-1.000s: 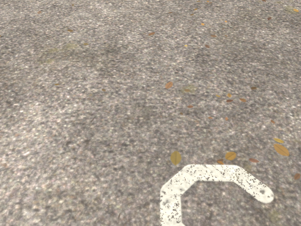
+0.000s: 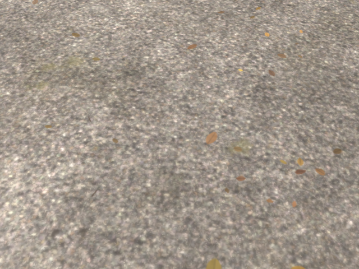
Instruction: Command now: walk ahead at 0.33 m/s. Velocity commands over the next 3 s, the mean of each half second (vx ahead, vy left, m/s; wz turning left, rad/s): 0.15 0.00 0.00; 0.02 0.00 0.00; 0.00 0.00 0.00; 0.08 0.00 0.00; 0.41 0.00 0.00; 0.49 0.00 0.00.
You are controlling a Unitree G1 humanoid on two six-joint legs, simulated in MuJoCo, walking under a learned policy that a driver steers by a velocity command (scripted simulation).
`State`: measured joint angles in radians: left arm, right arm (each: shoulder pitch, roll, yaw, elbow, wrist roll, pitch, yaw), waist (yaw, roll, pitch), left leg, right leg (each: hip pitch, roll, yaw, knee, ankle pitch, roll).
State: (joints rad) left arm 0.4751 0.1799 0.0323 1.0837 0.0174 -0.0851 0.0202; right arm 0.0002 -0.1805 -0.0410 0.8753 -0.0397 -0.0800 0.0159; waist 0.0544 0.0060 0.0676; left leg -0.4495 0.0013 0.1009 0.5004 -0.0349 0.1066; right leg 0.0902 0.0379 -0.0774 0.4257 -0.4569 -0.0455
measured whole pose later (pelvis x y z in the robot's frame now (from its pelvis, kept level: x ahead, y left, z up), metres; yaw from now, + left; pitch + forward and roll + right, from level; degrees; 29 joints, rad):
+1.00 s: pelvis +0.14 -0.02 +0.02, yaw +0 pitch -2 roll +0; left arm 0.28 0.13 -0.01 1.15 0.01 -0.02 0.04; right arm 0.31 -0.14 0.01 1.15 -0.01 -0.01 -0.04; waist 0.00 0.00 0.03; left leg -0.10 -0.01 0.08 0.36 -0.24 0.03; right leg -0.14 0.02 -0.04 0.37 -0.20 -0.03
